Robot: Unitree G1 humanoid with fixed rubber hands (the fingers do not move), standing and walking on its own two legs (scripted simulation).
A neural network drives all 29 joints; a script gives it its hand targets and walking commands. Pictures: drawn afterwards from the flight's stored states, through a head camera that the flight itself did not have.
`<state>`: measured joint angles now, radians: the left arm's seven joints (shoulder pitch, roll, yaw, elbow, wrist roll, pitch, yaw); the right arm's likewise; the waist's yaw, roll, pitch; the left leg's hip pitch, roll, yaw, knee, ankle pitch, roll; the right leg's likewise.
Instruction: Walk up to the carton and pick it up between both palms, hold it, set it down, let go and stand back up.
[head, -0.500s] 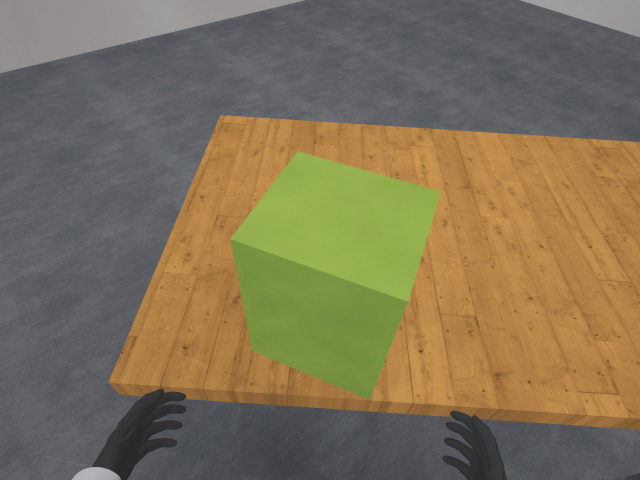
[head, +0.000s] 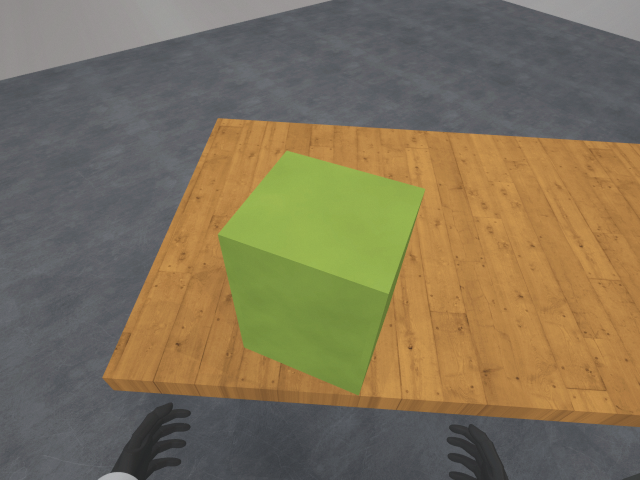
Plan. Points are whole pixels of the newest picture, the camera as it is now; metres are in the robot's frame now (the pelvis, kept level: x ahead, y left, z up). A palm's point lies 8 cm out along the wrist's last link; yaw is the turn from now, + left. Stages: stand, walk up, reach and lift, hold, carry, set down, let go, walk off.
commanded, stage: let go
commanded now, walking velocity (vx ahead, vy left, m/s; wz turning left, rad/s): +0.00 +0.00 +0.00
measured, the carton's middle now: (324, 277) +0.39 +0.03 +0.03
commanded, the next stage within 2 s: stand in 0.22 s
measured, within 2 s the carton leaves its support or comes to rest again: neither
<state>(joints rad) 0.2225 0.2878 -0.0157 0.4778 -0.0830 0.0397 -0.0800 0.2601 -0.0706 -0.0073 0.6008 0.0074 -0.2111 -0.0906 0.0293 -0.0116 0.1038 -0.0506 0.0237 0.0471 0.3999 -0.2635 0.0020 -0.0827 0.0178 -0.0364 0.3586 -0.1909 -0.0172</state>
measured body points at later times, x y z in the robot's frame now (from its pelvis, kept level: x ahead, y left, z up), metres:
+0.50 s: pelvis +0.00 +0.00 +0.00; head -0.01 -0.01 +0.45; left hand +0.09 +0.25 -0.11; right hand +0.08 -0.26 -0.13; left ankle -0.02 +0.11 -0.74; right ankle +0.01 -0.11 -0.74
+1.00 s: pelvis -0.04 -0.01 -0.01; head -0.05 -0.02 +0.44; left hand -0.02 +0.25 -0.14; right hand -0.04 -0.25 -0.16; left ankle -0.02 +0.11 -0.74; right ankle +0.01 -0.11 -0.74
